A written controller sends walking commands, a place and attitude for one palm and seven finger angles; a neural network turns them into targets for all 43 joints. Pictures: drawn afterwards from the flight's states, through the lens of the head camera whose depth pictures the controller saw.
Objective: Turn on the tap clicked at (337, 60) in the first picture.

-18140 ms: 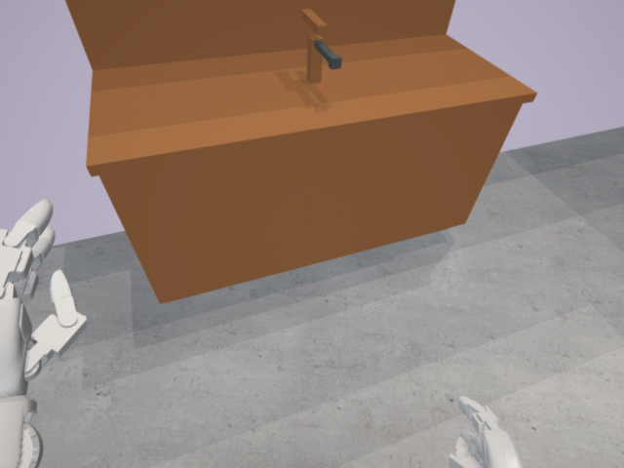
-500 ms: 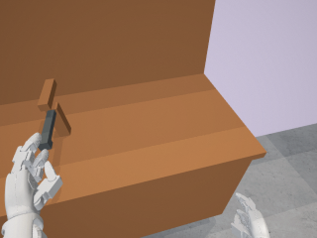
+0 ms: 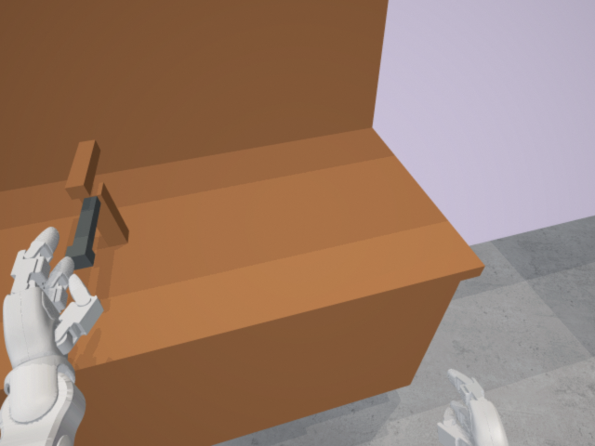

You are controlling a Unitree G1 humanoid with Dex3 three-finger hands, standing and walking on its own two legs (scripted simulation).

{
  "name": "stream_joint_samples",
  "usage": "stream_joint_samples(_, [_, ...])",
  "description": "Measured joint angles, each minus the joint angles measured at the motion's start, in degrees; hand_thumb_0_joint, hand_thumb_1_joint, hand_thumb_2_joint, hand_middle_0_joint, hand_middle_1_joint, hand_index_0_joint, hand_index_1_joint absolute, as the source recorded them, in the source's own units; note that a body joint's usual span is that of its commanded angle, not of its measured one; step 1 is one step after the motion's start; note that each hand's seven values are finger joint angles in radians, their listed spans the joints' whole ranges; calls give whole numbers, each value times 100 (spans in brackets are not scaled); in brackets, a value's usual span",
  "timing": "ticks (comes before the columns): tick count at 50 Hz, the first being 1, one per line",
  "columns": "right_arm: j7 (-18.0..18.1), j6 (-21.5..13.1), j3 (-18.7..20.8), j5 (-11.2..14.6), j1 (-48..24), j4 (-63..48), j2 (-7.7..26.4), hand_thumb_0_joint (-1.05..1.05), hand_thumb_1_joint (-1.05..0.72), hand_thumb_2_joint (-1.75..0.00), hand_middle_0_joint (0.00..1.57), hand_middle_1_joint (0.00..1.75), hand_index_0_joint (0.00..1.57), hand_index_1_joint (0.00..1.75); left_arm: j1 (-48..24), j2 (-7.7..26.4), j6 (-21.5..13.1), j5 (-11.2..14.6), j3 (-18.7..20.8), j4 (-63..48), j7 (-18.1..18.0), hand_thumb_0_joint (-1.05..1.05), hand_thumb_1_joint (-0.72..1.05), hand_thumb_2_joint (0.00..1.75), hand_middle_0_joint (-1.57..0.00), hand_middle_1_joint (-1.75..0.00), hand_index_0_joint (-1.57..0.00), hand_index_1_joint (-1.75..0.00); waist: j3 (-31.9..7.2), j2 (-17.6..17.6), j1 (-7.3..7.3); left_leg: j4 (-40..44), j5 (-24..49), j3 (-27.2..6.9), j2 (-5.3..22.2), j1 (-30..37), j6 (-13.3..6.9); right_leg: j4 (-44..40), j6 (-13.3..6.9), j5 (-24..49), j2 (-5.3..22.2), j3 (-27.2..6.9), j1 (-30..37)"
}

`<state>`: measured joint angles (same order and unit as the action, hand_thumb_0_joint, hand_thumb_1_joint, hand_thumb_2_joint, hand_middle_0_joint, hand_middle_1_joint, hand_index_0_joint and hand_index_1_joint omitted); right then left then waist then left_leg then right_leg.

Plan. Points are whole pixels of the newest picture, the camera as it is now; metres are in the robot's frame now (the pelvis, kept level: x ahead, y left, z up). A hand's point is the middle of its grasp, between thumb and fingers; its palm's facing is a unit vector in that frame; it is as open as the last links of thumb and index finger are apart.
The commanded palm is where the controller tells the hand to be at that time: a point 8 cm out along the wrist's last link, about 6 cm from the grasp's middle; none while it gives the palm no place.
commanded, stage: reach beside the lever's end, fingers flat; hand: left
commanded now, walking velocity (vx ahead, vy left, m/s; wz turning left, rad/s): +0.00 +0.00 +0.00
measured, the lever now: (80, 256) +0.34 +0.37 +0.07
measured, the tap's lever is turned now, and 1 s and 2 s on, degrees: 0 0 9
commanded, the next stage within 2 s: none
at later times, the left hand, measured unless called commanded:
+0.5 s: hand (83, 298) +0.25 +0.30 +0.10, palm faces +0.58 -0.81 -0.11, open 7.5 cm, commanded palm +0.22 +0.35 +0.10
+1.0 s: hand (55, 292) +0.26 +0.35 +0.10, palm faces +0.61 -0.78 -0.12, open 7.7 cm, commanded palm +0.25 +0.38 +0.08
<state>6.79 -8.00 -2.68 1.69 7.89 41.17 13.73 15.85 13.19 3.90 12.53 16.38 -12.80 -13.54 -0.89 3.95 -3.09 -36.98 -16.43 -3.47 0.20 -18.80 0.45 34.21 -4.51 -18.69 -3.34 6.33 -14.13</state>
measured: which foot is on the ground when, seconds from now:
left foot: down 0.00-1.00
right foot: down 0.00-1.00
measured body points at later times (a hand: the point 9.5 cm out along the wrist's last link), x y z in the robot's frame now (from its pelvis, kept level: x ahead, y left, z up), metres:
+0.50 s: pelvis +0.02 +0.02 +0.00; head +0.03 +0.01 +0.45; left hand +0.21 +0.34 +0.11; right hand +0.22 -0.21 -0.09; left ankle +0.04 +0.13 -0.72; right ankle +0.00 -0.07 -0.72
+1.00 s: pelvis -0.02 -0.01 -0.02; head +0.00 -0.03 +0.43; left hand +0.22 +0.38 +0.11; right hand +0.16 -0.25 -0.12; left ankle +0.04 +0.13 -0.72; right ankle +0.00 -0.07 -0.72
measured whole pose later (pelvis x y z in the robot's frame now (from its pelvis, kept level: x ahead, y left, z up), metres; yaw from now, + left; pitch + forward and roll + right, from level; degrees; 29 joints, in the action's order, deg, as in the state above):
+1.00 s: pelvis -0.02 -0.01 -0.02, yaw +2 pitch +3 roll -1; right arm 7.9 -7.8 -2.7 3.6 9.5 43.8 16.0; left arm -7.2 24.3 -6.2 14.5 25.9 23.5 -2.5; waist -2.3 3.8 -4.0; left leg -44.4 -18.1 -6.0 -0.2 -31.0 0.4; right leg 41.9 -5.2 -20.4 -3.1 9.1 -25.8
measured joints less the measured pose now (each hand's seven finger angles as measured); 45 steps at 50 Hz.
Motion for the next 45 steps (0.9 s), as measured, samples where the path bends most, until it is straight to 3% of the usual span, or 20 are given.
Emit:
stream_joint_samples(7, [3, 22, 28, 11, 8, 36, -9, 2, -91, -90, 20, 30, 20, 30, -315, 85, 77, 80, 121, 473, 142, 2, 90, 90, -20, -30, -21, -30, -56, -77, 51, 155, 11, 123, -40, -17, -23, -58, 49, -2, 50, -125, -92])
stream_joint_samples(16, [-95, 112, 112, -22, 123, -142, 46, 2, -91, -90, 20, 30, 20, 30, 110, 23, -180, 13, 316, 435, 205, 2, 90, 90, -24, -32, -20, -29, -164, -145, -4, 102, -117, 189, -138, -60, -101, 73, 129, -165, 153, -186, -168])
stream_joint_samples(28, [-18, 28, 52, -27, -12, -29, -2, 1, -91, -90, 20, 30, 20, 30, -432, -10, -723, -84, 336, 951, 400, 2, 90, 90, -34, -37, -19, -26, -45, -141, -103, -190, -131, 33, -211, -400, -112, 323, 138, -224, 219, -15, -429])
stream_joint_samples(45, [132, 24, -50, 124, 70, 192, 91, 1, -90, -90, 20, 30, 20, 30, -1870, 753, -1008, 124, 818, 2940, 931, 2, 90, 90, -57, -50, -18, -22, -107, -20, -106, -510, -32, -206, -74, -947, -20, 561, -39, -122, 64, 228, -900])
